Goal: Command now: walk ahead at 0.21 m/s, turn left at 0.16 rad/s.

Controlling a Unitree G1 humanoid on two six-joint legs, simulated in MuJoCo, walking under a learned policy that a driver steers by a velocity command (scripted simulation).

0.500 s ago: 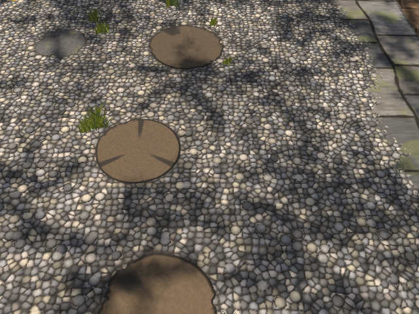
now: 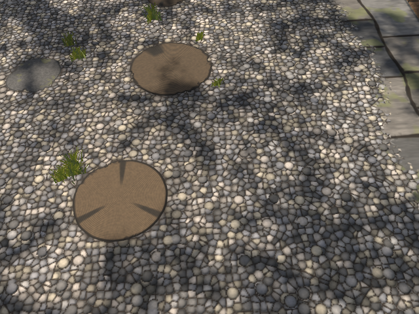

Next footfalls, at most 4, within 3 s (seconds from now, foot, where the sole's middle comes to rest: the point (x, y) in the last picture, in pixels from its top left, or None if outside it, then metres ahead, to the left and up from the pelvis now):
0.42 left None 0.10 0.14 -0.76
0.90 right None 0.30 -0.03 -0.76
1.36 left None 0.42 0.36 -0.76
1.86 right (130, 223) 0.76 0.31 -0.76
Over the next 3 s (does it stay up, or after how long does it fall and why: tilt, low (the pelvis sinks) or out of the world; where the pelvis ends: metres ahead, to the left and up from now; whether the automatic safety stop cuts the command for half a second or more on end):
stays up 0.94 0.30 0.02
